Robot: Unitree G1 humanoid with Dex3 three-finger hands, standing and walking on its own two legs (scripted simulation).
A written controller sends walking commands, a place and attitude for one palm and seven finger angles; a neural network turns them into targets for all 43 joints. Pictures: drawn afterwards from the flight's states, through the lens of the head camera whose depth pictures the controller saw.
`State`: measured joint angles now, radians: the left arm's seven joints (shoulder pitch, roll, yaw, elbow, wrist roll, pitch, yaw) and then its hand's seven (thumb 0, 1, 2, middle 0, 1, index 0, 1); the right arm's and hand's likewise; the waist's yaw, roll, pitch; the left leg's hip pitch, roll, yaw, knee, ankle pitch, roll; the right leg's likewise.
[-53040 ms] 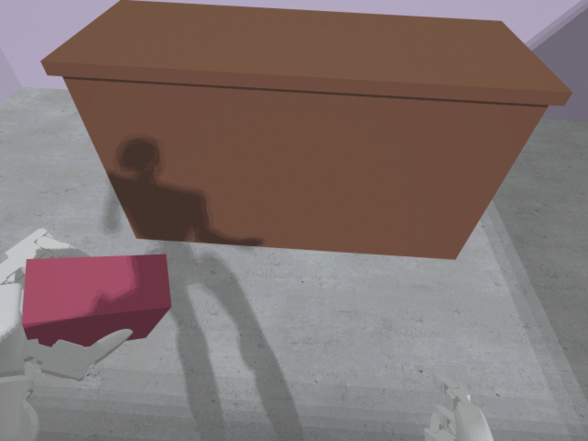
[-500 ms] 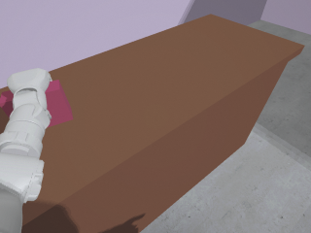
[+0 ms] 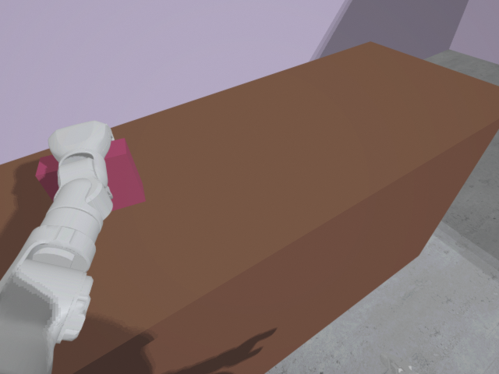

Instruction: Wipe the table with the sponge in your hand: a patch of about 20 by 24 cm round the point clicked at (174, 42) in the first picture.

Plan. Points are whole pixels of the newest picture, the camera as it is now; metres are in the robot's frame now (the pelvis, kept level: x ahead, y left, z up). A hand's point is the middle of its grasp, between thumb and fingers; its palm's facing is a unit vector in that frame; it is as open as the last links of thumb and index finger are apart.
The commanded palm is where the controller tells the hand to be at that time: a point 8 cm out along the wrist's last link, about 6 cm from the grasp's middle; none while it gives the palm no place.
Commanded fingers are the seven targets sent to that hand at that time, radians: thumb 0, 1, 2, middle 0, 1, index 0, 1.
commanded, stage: slide back across to the first lane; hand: left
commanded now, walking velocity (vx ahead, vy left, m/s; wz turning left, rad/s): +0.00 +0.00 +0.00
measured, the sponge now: (100, 188) +0.40 +0.30 +0.11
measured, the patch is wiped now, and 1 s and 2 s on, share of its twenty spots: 0.90 0.90 0.90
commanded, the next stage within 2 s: wipe back along the first lane in 0.38 s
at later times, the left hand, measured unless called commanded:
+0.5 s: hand (49, 184) +0.36 +0.35 +0.15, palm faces +0.00 -0.03 -1.00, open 9.8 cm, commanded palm +0.33 +0.34 +0.20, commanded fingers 0.00 0.10 1.30 -1.20 -1.60 -1.20 -1.60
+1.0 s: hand (52, 198) +0.33 +0.33 +0.15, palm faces +0.11 -0.02 -0.99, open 9.8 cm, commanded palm +0.29 +0.31 +0.18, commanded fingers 0.00 0.10 1.30 -1.20 -1.60 -1.20 -1.60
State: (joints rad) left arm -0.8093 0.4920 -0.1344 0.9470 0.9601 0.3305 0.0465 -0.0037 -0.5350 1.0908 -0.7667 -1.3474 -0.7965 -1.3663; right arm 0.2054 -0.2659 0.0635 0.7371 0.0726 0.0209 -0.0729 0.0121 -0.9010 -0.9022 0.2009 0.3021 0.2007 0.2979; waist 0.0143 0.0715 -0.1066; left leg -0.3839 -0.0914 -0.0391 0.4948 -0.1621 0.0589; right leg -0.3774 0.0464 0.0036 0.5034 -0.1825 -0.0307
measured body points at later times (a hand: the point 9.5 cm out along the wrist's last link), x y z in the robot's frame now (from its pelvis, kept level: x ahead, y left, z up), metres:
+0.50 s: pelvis +0.07 -0.01 +0.01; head +0.06 -0.04 +0.46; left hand +0.36 +0.35 +0.21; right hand +0.30 -0.23 -0.08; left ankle +0.05 +0.08 -0.73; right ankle +0.05 -0.10 -0.73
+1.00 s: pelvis +0.05 +0.02 +0.01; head +0.04 -0.01 +0.46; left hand +0.32 +0.33 +0.20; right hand +0.29 -0.16 -0.08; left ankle +0.05 +0.08 -0.73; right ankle +0.05 -0.10 -0.73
